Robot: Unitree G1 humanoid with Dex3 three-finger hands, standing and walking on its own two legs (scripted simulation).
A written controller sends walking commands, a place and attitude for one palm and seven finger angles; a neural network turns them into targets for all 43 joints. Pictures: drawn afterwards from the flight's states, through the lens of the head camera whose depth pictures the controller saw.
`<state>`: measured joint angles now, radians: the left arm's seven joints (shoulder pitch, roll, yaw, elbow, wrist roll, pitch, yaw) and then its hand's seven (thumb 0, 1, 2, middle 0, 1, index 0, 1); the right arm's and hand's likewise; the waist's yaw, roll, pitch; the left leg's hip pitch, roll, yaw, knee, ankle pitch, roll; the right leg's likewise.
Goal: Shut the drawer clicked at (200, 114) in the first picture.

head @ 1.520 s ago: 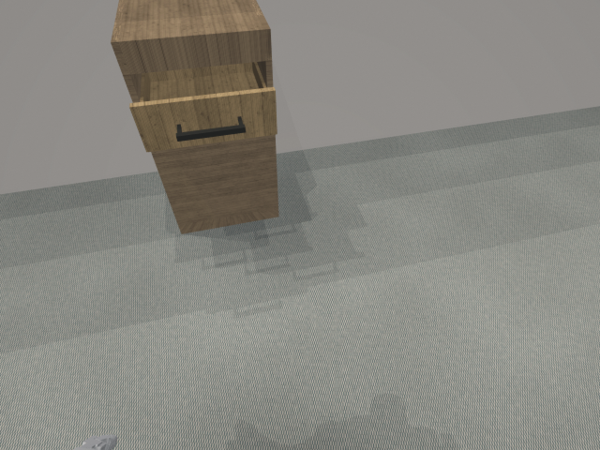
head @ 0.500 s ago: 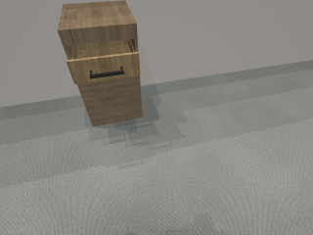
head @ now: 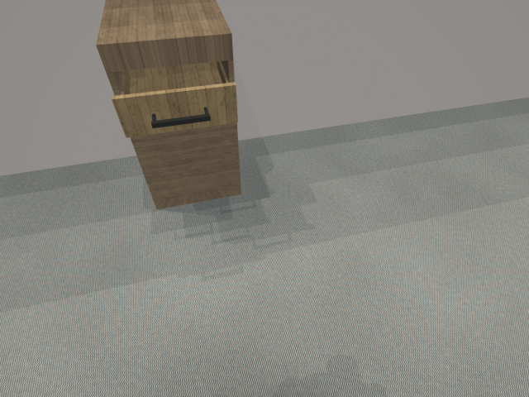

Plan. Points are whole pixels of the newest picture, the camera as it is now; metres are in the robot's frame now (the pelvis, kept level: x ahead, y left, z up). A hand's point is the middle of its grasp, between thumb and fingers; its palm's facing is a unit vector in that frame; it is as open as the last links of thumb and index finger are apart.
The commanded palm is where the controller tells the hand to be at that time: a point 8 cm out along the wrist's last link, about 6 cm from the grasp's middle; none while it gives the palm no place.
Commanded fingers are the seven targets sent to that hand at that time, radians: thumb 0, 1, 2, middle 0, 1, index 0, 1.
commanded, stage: walk to a spot facing it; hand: left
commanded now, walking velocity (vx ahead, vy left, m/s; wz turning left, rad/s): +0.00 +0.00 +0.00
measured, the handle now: (180, 117) +0.94 +0.33 -0.13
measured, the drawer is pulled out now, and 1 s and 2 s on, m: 0.17 0.17 0.17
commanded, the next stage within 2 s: turn to face it in 0.80 s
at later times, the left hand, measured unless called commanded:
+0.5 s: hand out of the picture +0.06 +0.15 -0.18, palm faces -0.02 -0.99 -0.17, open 7.3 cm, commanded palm none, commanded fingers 0.00 0.90 0.90 -0.20 -0.30 -0.20 -0.30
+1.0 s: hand (199, 267) +0.41 +0.18 -0.18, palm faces -0.23 -0.95 -0.20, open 7.4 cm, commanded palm none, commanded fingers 0.00 0.90 0.90 -0.20 -0.30 -0.20 -0.30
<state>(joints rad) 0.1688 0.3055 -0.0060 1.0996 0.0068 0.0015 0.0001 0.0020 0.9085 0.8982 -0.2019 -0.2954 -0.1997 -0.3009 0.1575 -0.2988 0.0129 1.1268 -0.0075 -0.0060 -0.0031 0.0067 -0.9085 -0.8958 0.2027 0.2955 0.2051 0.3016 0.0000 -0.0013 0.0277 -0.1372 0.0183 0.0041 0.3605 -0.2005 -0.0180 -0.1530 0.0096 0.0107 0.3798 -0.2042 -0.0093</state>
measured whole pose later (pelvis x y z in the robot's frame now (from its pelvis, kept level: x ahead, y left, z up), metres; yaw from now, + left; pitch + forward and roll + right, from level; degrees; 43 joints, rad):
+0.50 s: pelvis +0.10 -0.02 -0.01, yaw -7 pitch +0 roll +0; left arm 0.45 0.13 0.03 1.09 0.02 -0.07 0.00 0.00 0.91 0.90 -0.20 -0.29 -0.20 -0.30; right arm 0.31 -0.17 -0.03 1.13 -0.02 0.00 0.01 0.01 -0.91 -0.90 0.20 0.30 0.20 0.30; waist 0.04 0.00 0.01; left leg -0.44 0.07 0.08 1.12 -0.41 0.00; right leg -0.12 0.04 -0.02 0.48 -0.36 -0.06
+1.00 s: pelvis +0.29 +0.01 -0.01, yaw -18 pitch +0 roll +1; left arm 0.22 0.20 0.09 0.98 0.03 0.00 -0.01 0.00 0.92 0.90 -0.19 -0.29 -0.19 -0.30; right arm 0.24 -0.17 -0.05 1.01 -0.02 -0.07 -0.02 -0.02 -0.95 -0.90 0.20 0.30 0.21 0.30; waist 0.00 -0.04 0.03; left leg -0.21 0.05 0.23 0.48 -0.26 0.04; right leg -0.54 -0.08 -0.08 0.95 -0.29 -0.01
